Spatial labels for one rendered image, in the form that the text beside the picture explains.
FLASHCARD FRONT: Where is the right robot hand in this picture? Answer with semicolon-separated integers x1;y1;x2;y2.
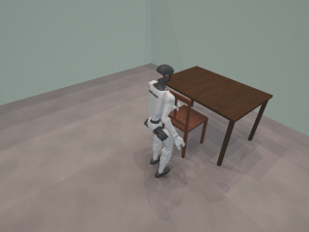
174;137;185;150

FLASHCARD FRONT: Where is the table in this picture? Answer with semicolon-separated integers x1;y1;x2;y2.
157;66;273;166

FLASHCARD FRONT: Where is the chair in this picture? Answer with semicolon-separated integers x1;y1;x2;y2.
162;89;209;158

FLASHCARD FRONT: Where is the left robot shin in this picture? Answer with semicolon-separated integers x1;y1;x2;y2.
153;137;162;160

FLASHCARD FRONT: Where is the right robot forearm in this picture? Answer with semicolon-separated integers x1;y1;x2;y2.
164;118;179;140

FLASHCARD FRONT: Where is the left robot upper arm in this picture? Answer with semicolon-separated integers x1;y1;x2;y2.
148;80;156;88

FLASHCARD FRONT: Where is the robot left foot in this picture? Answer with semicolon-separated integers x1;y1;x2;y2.
150;155;161;165

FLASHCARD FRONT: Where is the left robot hand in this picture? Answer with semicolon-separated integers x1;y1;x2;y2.
172;102;181;110

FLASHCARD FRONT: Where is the right robot upper arm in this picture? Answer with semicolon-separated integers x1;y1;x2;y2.
160;92;175;124

